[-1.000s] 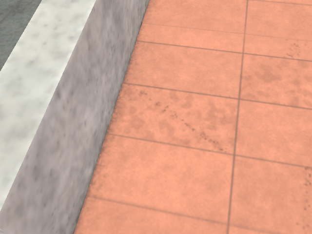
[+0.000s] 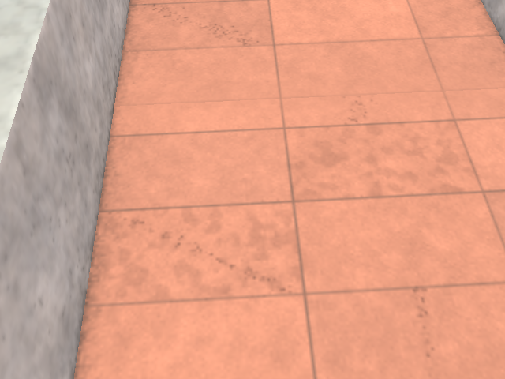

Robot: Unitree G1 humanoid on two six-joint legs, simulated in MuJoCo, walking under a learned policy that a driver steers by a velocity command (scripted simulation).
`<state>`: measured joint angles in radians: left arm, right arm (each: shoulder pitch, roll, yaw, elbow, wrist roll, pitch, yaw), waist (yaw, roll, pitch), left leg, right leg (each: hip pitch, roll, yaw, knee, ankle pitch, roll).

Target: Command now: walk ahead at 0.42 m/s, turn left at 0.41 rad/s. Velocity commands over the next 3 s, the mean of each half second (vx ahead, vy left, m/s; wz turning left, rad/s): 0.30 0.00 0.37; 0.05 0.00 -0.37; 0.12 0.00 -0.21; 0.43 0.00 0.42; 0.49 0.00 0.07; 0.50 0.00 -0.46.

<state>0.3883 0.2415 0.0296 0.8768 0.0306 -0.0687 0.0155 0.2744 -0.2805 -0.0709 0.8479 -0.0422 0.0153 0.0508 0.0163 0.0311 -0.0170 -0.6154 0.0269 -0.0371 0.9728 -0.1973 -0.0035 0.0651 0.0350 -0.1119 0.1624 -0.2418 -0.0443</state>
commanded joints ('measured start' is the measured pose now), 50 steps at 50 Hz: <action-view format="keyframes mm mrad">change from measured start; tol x32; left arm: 1 9 134 31 -27 4 -24 0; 50 -164 162 62 -226 -18 92 -3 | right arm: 1 -176 -38 4 -125 4 -21 7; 11 252 -285 -74 -113 22 -35 -45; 50 -22 -59 11 -162 17 47 -89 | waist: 1 37 -102 175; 11 -163 100 -336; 50 -34 -86 -38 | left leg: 1 -211 53 14 -59 9 14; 8 423 -135 213 -358 -89 152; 10 932 339 -543 -530 -61 329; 18 429 122 -101 -640 797 249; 38 694 227 47 -446 1006 184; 40 568 174 118 -212 880 115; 42 111 -37 110 229 -484 15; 50 46 -33 5 290 -167 -56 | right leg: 1 5 -320 108 -76 65 -149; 8 -132 -255 -107 515 854 -69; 9 -342 -210 -110 816 569 -21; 10 -656 -62 -13 1165 -364 43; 12 -881 -77 163 1287 -199 45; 38 -554 43 -3 618 -270 -20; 41 -78 -102 319 205 48 -116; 42 59 -385 623 299 681 -204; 50 -232 -152 412 186 426 -174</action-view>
